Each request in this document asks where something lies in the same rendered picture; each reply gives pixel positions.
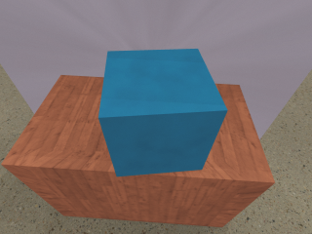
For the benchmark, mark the carton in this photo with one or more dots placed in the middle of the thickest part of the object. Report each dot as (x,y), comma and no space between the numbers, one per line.
(160,111)

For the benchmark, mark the pedestal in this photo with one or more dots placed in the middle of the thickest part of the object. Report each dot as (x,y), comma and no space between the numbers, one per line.
(63,157)

